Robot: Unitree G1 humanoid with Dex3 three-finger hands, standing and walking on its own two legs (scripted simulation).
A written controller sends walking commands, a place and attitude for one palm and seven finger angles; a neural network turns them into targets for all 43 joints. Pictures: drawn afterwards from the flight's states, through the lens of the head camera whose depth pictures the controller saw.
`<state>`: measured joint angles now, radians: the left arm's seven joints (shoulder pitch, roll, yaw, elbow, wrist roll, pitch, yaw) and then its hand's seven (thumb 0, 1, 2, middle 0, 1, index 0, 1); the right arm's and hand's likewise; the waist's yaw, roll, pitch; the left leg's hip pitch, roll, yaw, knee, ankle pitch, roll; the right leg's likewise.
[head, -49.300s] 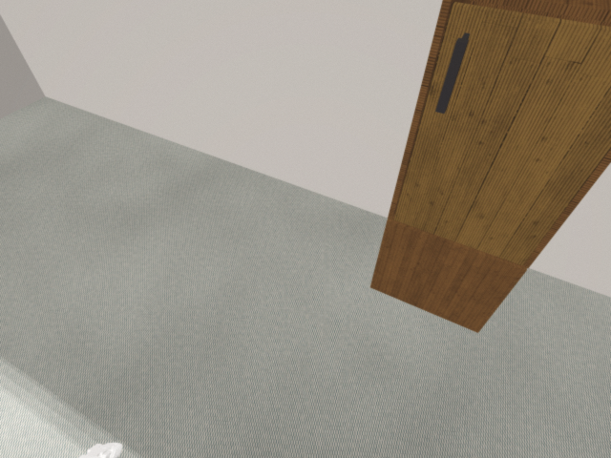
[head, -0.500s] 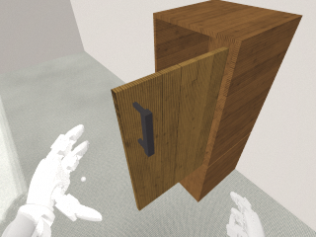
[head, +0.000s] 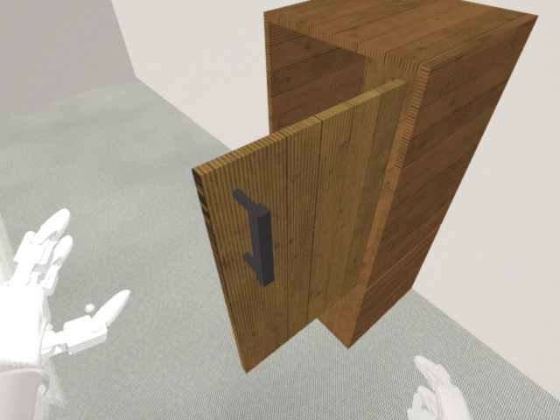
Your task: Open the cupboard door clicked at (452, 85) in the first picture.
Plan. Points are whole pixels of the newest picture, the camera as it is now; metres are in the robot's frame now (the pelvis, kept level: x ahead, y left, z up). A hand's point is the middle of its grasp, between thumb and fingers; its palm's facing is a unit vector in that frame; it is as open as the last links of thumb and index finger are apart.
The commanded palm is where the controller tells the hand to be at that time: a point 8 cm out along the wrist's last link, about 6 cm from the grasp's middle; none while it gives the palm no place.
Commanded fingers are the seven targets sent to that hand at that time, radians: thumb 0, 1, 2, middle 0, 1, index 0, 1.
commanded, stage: draw the hand back to the body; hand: left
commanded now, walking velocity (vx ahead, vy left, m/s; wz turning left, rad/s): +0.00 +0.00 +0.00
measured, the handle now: (253, 239) +0.31 +0.08 +0.13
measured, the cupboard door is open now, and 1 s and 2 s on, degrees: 88 88 88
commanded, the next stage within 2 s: step back with the hand held close in 0.56 s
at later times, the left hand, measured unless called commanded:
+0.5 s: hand (75, 297) +0.20 +0.26 +0.15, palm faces +0.47 -0.80 -0.37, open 7.5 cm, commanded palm +0.14 +0.30 +0.17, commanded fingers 0.00 0.90 0.90 -0.20 -0.30 -0.20 -0.30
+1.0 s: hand (80, 309) +0.18 +0.25 +0.14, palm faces +0.33 -0.80 -0.50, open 7.4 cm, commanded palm +0.12 +0.30 +0.17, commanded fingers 0.00 0.90 0.90 -0.20 -0.30 -0.20 -0.30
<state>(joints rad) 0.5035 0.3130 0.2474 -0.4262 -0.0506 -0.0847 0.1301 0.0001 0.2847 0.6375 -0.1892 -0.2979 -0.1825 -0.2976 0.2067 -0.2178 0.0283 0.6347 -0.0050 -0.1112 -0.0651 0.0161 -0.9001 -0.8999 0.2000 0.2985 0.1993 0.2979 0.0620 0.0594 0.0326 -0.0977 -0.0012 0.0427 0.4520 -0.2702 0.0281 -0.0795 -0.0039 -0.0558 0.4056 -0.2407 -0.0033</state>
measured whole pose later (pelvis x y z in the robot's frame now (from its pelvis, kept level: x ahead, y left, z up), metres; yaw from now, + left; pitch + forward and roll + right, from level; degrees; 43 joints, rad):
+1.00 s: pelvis -0.03 +0.00 +0.00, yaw -2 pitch +0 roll -1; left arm 0.55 0.39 0.37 -0.45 -0.04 -0.14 0.12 0.02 0.89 0.90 -0.21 -0.30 -0.21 -0.30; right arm 0.17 -0.24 -0.02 0.56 0.01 -0.01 -0.07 0.01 -0.90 -0.90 0.20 0.30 0.20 0.30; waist 0.01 0.04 0.05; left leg -0.24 0.01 0.08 0.47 -0.23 0.03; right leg -0.24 0.00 -0.02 0.44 -0.20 0.00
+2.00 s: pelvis -0.21 +0.00 -0.01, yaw -3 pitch +0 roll -1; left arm 0.56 0.48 0.44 -0.51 -0.06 -0.18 0.12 0.01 0.89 0.90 -0.22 -0.30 -0.21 -0.30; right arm 0.16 -0.21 0.00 0.58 0.00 -0.09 -0.08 0.01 -0.90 -0.90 0.20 0.30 0.20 0.30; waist -0.02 -0.01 0.04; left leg -0.41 -0.01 0.02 0.44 -0.04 0.03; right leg -0.18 0.03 0.00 0.54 -0.39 -0.01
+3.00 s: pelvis -0.26 +0.01 +0.00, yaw +1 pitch -2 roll -1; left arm 0.27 0.18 0.01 1.01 0.01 0.03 0.02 -0.01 1.01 0.90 -0.21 -0.30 -0.20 -0.30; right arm 0.22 -0.20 0.00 1.02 -0.03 0.02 -0.01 0.01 -0.90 -0.90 0.20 0.30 0.20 0.30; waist -0.01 -0.02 0.07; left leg -0.28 -0.02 -0.05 0.49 -0.18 0.01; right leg -0.17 0.03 -0.02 0.48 -0.28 -0.03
